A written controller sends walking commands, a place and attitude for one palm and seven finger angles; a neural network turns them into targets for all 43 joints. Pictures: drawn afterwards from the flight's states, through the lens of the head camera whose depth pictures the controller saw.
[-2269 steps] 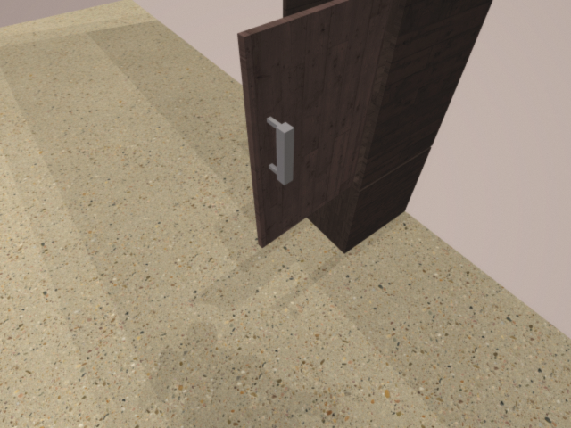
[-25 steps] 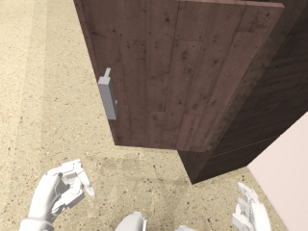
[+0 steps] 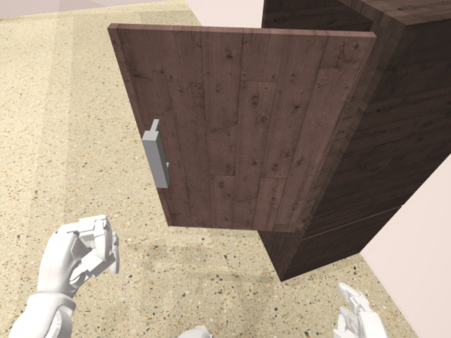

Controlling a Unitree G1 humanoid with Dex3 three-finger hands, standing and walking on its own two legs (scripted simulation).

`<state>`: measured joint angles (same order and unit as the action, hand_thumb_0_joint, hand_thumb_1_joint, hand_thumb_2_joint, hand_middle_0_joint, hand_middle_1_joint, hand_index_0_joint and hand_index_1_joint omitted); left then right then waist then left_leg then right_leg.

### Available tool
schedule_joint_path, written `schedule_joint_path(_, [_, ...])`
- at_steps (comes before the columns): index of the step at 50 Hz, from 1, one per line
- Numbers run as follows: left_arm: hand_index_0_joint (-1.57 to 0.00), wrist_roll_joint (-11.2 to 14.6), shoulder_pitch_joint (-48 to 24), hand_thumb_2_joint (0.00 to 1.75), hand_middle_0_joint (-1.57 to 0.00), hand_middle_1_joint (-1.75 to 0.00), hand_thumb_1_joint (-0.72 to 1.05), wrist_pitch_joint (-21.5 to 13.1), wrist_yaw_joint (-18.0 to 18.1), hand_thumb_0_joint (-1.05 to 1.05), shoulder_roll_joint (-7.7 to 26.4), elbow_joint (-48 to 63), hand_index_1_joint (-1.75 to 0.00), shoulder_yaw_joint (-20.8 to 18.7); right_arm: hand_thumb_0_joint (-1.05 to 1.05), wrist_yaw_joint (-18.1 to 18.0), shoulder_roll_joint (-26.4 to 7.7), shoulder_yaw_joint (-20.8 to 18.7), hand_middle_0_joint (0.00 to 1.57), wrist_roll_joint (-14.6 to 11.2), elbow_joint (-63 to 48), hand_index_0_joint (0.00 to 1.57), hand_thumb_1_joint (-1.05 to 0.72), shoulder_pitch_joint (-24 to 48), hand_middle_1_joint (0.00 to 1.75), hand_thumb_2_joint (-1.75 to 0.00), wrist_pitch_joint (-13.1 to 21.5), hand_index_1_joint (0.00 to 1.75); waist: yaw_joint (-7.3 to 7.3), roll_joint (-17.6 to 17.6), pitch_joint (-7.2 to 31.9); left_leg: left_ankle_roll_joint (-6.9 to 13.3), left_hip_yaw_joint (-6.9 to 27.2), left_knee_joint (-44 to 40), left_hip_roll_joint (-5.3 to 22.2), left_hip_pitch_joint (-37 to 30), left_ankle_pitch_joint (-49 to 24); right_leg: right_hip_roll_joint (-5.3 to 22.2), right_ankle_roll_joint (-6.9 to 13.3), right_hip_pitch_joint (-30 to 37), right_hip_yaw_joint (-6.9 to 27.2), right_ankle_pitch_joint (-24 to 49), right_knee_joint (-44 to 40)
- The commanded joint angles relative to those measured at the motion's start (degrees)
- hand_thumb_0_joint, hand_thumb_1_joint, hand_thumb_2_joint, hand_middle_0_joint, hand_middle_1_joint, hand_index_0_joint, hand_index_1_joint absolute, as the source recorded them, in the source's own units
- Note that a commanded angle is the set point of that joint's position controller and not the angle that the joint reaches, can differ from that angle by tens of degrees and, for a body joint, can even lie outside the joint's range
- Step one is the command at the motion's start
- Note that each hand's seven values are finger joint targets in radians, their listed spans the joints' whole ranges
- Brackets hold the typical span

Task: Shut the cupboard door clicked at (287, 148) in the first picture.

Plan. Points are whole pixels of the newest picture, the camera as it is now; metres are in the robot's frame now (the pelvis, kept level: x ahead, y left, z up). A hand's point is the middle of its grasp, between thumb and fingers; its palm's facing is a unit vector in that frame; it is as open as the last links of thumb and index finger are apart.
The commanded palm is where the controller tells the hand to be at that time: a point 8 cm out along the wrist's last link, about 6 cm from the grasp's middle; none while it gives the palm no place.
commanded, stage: raise the hand and make a fist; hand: left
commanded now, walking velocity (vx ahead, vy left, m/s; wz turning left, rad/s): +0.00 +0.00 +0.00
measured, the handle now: (159, 154) +0.45 +0.17 +0.07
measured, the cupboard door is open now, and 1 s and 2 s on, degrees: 68 68 68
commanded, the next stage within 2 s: bring the fist close to the handle in 0.28 s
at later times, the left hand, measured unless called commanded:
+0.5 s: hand (122, 263) +0.23 +0.18 +0.06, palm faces -0.03 -1.00 -0.03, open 3.1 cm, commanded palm +0.22 +0.23 +0.07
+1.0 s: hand (149, 222) +0.29 +0.15 +0.07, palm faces -0.03 -1.00 -0.03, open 3.1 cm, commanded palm +0.28 +0.20 +0.07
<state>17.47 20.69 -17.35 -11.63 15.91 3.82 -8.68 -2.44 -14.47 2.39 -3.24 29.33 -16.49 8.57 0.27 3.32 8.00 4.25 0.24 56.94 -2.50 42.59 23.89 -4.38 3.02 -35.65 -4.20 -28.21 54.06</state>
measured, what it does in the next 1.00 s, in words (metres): stands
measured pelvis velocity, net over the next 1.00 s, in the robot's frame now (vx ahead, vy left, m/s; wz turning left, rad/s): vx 0.01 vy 0.01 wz -0.01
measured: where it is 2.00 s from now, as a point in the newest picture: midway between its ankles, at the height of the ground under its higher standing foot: outside the picture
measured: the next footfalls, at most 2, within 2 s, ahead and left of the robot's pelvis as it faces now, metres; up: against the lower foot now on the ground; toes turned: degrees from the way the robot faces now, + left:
none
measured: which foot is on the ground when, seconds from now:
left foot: down 0.00-1.00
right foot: down 0.00-1.00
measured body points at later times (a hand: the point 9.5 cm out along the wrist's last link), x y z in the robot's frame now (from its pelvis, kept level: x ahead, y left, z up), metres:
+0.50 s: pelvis +0.00 +0.00 +0.00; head +0.03 +0.01 +0.45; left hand +0.22 +0.23 +0.07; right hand +0.18 -0.23 -0.07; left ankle +0.04 +0.07 -0.68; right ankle -0.01 -0.09 -0.68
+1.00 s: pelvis +0.01 +0.01 +0.00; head +0.05 +0.01 +0.45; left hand +0.29 +0.20 +0.08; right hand +0.17 -0.23 -0.08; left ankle +0.04 +0.07 -0.68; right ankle -0.01 -0.09 -0.68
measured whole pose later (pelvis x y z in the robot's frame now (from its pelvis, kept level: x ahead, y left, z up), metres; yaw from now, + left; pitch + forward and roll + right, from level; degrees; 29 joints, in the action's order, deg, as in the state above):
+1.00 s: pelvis +0.01 +0.01 +0.00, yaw -1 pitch +10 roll -2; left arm 11.1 9.3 -16.2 -3.9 11.8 -2.7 -1.4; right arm -0.8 -14.3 1.7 -2.1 30.5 -15.2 5.7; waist 1.3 2.7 7.2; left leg 4.9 -1.0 56.1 -3.0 41.9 24.6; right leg -3.8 2.3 -35.5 -2.9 -29.0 53.9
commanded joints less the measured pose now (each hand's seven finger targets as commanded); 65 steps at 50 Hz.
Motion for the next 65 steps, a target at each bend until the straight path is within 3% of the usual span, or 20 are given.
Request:
schedule_joint_path(1, [-1.30, 0.4, -0.3, 0.90, -1.30, -1.50, 0.90, 0.1, -2.8, 0.00, 6.1, 6.0, -1.50, -1.7, 0.00, -0.8, -8.3, -3.6, 0.20, -0.6, -10.3, 0.20, -0.90, 4.6, 0.30, -0.90, 4.0, 0.30, -0.09, -5.5, 5.2, -1.6, 5.2, -9.7, 2.4, -6.9, -4.6, 3.0, -1.8, 1.4, 5.6, 6.5, -11.3])
schedule_joint_path(2, [-1.30, 0.4, -1.6, 0.90, -1.30, -1.50, 0.90, -0.5, -2.9, 0.00, 5.3, 8.7, -1.50, -0.7, 0.00, -0.8, -8.0, -3.5, 0.20, -0.5, -10.6, 0.20, -0.90, 4.9, 0.30, -0.90, 4.1, 0.30, -0.04, -4.0, 6.4, -1.5, 4.8, -9.8, 2.3, -8.0, -5.6, 3.1, -1.7, 1.9, 5.4, 7.3, -11.1])
schedule_joint_path(6, [-1.30, 0.4, -5.9, 0.90, -1.30, -1.50, 0.90, -5.8, 1.1, 0.00, 10.9, 15.9, -1.50, -7.2, 0.00, -0.9, -7.2, -3.4, 0.20, 0.3, -9.3, 0.20, -0.90, 5.2, 0.30, -0.90, 4.8, 0.30, -1.09, 0.2, 8.6, -1.9, 4.7, -9.6, 2.6, -9.8, -7.2, 2.6, -0.9, 1.9, 5.1, 8.5, -9.1])
schedule_joint_path(8, [-1.30, 0.0, -6.1, 0.90, -1.30, -1.50, 0.90, -8.3, 2.7, 0.00, 8.7, 16.0, -1.50, -5.9, 0.00, -0.3, -6.5, -3.2, 0.20, 0.4, -8.7, 0.20, -0.90, 5.7, 0.30, -0.90, 5.2, 0.30, -0.70, 2.9, 8.3, -2.2, 4.9, -9.8, 2.7, -10.4, -6.6, 2.4, -0.6, -0.1, 4.5, 7.6, -8.3])
schedule_joint_path(10, [-1.30, -0.4, -4.4, 0.90, -1.30, -1.50, 0.90, -8.9, 2.9, 0.00, 6.8, 12.7, -1.50, -4.2, 0.00, 0.0, -6.7, -3.2, 0.20, 0.4, -8.0, 0.20, -0.90, 5.6, 0.30, -0.90, 5.3, 0.30, 0.04, 2.0, 6.6, -2.2, 5.2, -9.8, 2.8, -9.9, -5.1, 2.3, -0.8, -2.1, 4.1, 6.6, -8.1])
schedule_joint_path(14, [-1.30, -0.6, -0.7, 0.90, -1.30, -1.50, 0.90, -5.4, 0.0, 0.00, 3.9, 7.9, -1.50, -0.2, 0.00, 0.3, -7.6, -3.6, 0.20, -0.2, -8.3, 0.20, -0.90, 5.0, 0.30, -0.90, 4.8, 0.30, 0.80, 0.2, 6.1, -1.9, 4.8, -9.7, 2.7, -8.8, -4.0, 2.6, -1.6, -1.4, 4.6, 6.2, -9.7])
schedule_joint_path(18, [-1.30, -0.1, -1.6, 0.90, -1.30, -1.50, 0.90, -1.7, -2.0, 0.00, 5.9, 9.2, -1.50, -1.5, 0.00, -0.5, -8.0, -3.8, 0.20, -0.5, -9.5, 0.20, -0.90, 4.7, 0.30, -0.90, 4.3, 0.30, 0.60, -3.0, 7.5, -1.4, 4.6, -9.7, 2.5, -9.1, -6.2, 2.9, -2.2, 1.4, 5.0, 8.7, -10.6])
schedule_joint_path(21, [-1.30, 0.1, -7.5, 0.90, -1.30, -1.50, 0.90, -3.4, 0.0, 0.00, 8.4, 12.9, -1.50, -4.2, 0.00, -1.1, -7.7, -3.5, 0.20, 0.1, -9.1, 0.20, -0.90, 4.9, 0.30, -0.90, 4.4, 0.30, 0.99, -2.8, 6.6, -1.5, 4.9, -9.4, 2.8, -9.7, -6.4, 2.5, -1.8, 0.3, 4.5, 8.9, -9.9])
schedule_joint_path(26, [-1.30, -2.0, -14.4, 0.90, -1.30, -1.50, 0.90, -7.2, 3.2, 0.00, 5.1, 11.9, -1.50, -0.7, 0.00, -0.5, -7.2, -3.1, 0.20, 0.6, -7.3, 0.20, -0.90, 5.6, 0.30, -0.90, 5.1, 0.30, 1.95, 2.5, 6.9, -2.2, 6.9, -9.8, 3.4, -11.9, -3.9, 2.2, -0.9, -4.8, 3.1, 6.6, -7.1])
schedule_joint_path(30, [-1.30, -3.1, -10.1, 0.90, -1.30, -1.50, 0.90, -3.4, 2.2, 0.00, 1.8, 7.7, -1.50, 3.7, 0.00, 0.2, -7.5, -3.4, 0.20, 0.2, -8.1, 0.20, -0.90, 4.4, 0.30, -0.90, 4.4, 0.30, 1.40, 1.9, 10.7, -2.3, 6.9, -10.5, 3.4, -14.8, -8.1, 2.4, -1.2, -2.3, 2.6, 10.2, -7.6])
schedule_joint_path(32, [-1.30, -3.4, -8.9, 0.90, -1.30, -1.50, 0.90, -0.4, 1.8, 0.00, 2.6, 5.4, -1.50, 3.0, 0.00, 0.2, -7.8, -3.5, 0.20, 0.0, -8.6, 0.20, -0.90, 4.0, 0.30, -0.90, 3.3, 0.30, 1.02, -1.5, 10.5, -2.1, 6.1, -10.4, 3.2, -13.7, -10.1, 2.4, -1.4, 0.0, 2.7, 12.7, -8.3])
schedule_joint_path(35, [-1.30, -3.7, -13.9, 0.90, -1.30, -1.50, 0.90, 1.3, 3.2, 0.00, 3.1, 6.2, -1.50, 2.1, 0.00, 0.1, -7.6, -3.2, 0.20, 0.1, -9.2, 0.20, -0.90, 4.7, 0.30, -0.90, 2.2, 0.30, 1.06, -2.3, 8.9, -2.2, 5.8, -11.0, 3.1, -13.5, -9.9, 2.4, -1.4, 0.0, 2.3, 12.7, -8.5])
schedule_joint_path(36, [-1.30, -3.9, -15.7, 0.90, -1.30, -1.50, 0.90, 0.9, 4.3, 0.00, 5.1, 7.4, -1.50, 0.2, 0.00, -0.1, -7.8, -3.3, 0.20, 0.3, -9.0, 0.20, -0.90, 4.9, 0.30, -0.90, 1.9, 0.30, 0.81, -2.4, 8.9, -2.2, 5.9, -10.8, 3.2, -13.3, -10.1, 2.3, -1.2, 0.3, 2.7, 12.7, -8.5])
schedule_joint_path(43, [-1.30, -5.5, -17.6, 0.90, -1.30, -1.50, 0.90, -3.8, 8.8, 0.00, 1.5, 8.3, -1.50, 2.9, 0.00, 1.1, -6.7, -3.2, 0.20, 1.1, -8.1, 0.20, -0.90, 5.0, 0.30, -0.90, 1.5, 0.30, 1.10, 0.8, 11.0, -2.9, 5.7, -10.0, 3.8, -16.5, -14.1, 2.3, -1.0, -1.6, 2.3, 14.0, -6.7])
schedule_joint_path(47, [-1.30, -6.6, -18.3, 0.90, -1.30, -1.50, 0.90, -2.5, 7.5, 0.00, -1.3, 4.1, -1.50, 7.1, 0.00, 1.5, -7.1, -3.7, 0.20, 0.8, -7.9, 0.20, -0.90, 4.3, 0.30, -0.90, 0.5, 0.30, 2.00, -0.3, 10.1, -2.9, 5.7, -9.6, 3.8, -16.1, -14.0, 2.4, -1.2, -2.1, 2.5, 14.3, -7.0])
schedule_joint_path(51, [-1.30, -6.5, -24.2, 0.90, -1.30, -1.50, 0.90, -0.3, 7.7, 0.00, 0.7, 2.5, -1.50, 5.6, 0.00, 0.9, -7.7, -3.6, 0.20, 0.7, -7.8, 0.20, -0.90, 4.0, 0.30, -0.90, -0.7, 0.30, 2.38, -3.4, 10.2, -2.5, 5.8, -10.0, 3.6, -15.5, -12.3, 2.3, -1.3, -1.1, 2.8, 14.1, -8.0])
schedule_joint_path(56, [-1.30, -6.9, -33.5, 0.90, -1.30, -1.50, 0.90, -2.5, 11.2, 0.00, 3.0, 2.5, -1.50, 2.2, 0.00, 0.6, -7.1, -3.4, 0.20, 1.1, -6.6, 0.20, -0.90, 4.8, 0.30, -0.90, -1.2, 0.30, 1.75, -1.8, 12.5, -2.6, 5.4, -9.8, 3.5, -16.6, -11.5, 2.4, -1.1, -1.1, 3.3, 13.2, -7.6])
schedule_joint_path(59, [-1.30, -7.3, -34.1, 0.90, -1.30, -1.50, 0.90, -3.3, 11.7, 0.00, 1.9, -0.9, -1.50, 2.8, 0.00, 1.1, -6.8, -3.3, 0.20, 1.2, -6.0, 0.20, -0.90, 5.1, 0.30, -0.90, -1.5, 0.30, 1.54, 0.4, 13.2, -2.8, 4.8, -9.5, 3.3, -17.0, -12.8, 2.4, -1.0, -1.0, 3.5, 14.4, -7.3])
schedule_joint_path(62, [-1.30, -7.8, -36.2, 0.90, -1.30, -1.50, 0.90, -2.0, 10.6, 0.00, 0.2, -6.7, -1.50, 5.1, 0.00, 1.5, -7.1, -3.4, 0.20, 0.9, -5.3, 0.20, -0.90, 4.3, 0.30, -0.90, -2.4, 0.30, 2.69, -0.9, 11.9, -2.7, 4.5, -9.2, 3.3, -15.9, -12.7, 2.4, -1.2, -1.3, 3.7, 15.3, -7.8])
schedule_joint_path(65, [-1.30, -7.1, -36.0, 0.90, -1.30, -1.50, 0.90, -0.4, 9.3, 0.00, -0.6, -10.2, -1.50, 5.5, 0.00, 1.7, -7.4, -3.6, 0.20, 0.6, -5.8, 0.20, -0.90, 3.6, 0.30, -0.90, -3.1, 0.30, 2.24, -2.2, 11.6, -2.5, 4.0, -9.6, 3.0, -15.5, -12.2, 2.4, -1.5, 0.0, 4.2, 16.2, -9.1])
